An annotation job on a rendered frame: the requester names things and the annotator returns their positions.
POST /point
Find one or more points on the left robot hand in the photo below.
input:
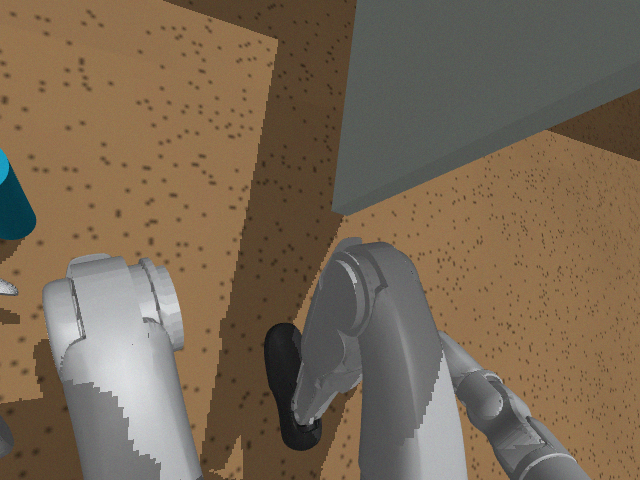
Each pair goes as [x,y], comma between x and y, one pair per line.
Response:
[7,288]

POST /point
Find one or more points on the right robot arm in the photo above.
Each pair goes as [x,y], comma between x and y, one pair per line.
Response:
[525,448]

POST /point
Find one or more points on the right robot foot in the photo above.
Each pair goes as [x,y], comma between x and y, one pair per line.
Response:
[282,353]

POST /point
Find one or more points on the right robot hand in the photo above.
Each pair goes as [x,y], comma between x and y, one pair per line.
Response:
[460,362]

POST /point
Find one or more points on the can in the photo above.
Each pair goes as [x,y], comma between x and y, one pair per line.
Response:
[17,219]

